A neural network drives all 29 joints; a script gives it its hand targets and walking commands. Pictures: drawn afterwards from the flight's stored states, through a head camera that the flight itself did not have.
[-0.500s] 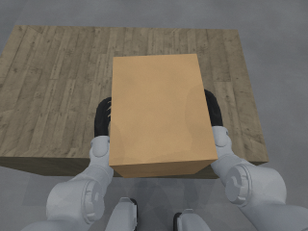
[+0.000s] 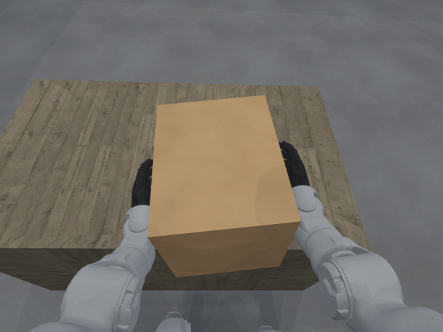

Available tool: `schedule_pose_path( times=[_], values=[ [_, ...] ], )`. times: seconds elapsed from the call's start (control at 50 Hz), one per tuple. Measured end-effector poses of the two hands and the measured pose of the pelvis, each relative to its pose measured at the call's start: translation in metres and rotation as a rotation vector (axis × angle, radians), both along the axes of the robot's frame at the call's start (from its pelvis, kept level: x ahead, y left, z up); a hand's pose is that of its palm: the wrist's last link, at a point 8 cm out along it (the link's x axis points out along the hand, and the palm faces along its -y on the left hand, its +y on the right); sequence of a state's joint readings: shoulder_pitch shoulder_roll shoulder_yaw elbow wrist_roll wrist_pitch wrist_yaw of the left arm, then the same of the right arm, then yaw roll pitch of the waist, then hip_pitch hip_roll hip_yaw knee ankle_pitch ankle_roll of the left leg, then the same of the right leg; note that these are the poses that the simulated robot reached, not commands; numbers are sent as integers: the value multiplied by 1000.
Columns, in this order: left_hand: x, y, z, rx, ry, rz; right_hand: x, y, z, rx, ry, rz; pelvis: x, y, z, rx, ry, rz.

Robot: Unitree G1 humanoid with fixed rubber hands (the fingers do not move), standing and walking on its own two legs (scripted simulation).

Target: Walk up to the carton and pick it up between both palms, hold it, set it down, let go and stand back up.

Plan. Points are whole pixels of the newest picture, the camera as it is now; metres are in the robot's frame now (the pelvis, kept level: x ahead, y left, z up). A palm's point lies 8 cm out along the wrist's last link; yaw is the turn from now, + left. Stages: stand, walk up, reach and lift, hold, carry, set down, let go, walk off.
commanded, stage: reach and lift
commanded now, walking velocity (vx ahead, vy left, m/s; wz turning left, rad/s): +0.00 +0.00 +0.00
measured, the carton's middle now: (219, 187) +0.39 +0.01 -0.02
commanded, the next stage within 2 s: none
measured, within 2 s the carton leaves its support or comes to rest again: neither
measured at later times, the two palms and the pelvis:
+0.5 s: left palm (131, 167) +0.37 +0.16 +0.09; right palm (314, 149) +0.38 -0.14 +0.11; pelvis +0.00 -0.01 +0.04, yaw +2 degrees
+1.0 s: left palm (118, 152) +0.37 +0.17 +0.12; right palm (310, 135) +0.40 -0.13 +0.14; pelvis +0.01 -0.01 +0.06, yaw +3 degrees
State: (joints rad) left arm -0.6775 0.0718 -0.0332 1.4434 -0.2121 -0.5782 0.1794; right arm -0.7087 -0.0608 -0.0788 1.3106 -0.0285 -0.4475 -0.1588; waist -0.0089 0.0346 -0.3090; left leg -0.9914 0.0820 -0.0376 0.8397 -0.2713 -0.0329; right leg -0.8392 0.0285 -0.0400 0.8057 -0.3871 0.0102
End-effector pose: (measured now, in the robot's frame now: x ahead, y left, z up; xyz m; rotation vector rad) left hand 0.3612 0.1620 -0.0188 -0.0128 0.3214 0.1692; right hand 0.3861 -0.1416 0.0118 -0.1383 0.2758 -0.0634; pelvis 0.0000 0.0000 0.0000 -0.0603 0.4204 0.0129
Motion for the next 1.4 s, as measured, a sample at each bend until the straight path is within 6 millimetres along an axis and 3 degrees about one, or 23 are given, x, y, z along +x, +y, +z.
schedule_pose_path(
  times=[0.24,0.34,0.56,0.8,0.96,1.06,1.22,1.4],
  values=[
    [16,2,81,42,-82,-16,10,1,76,92,-77,-33,2,0,20,20,-152,12],
    [15,1,102,40,-64,-19,8,0,95,115,-58,-45,0,-3,31,31,-218,16],
    [7,-2,108,-1,-55,-22,-3,-3,105,126,-49,-65,-4,-11,44,39,-267,37],
    [19,4,131,10,-78,-17,9,2,120,154,-64,-58,6,-6,51,50,-281,24],
    [12,11,139,6,-55,13,10,9,123,182,-36,-43,14,-6,55,50,-343,31],
    [8,10,151,-12,-82,27,8,9,136,200,-61,-39,16,-9,56,53,-367,49],
    [2,0,179,-8,-119,16,0,-2,162,197,-100,-46,16,-14,57,64,-427,49],
    [-9,-9,192,23,-91,-25,-19,-13,156,177,-76,-63,12,-15,57,72,-479,38]
  ],
)
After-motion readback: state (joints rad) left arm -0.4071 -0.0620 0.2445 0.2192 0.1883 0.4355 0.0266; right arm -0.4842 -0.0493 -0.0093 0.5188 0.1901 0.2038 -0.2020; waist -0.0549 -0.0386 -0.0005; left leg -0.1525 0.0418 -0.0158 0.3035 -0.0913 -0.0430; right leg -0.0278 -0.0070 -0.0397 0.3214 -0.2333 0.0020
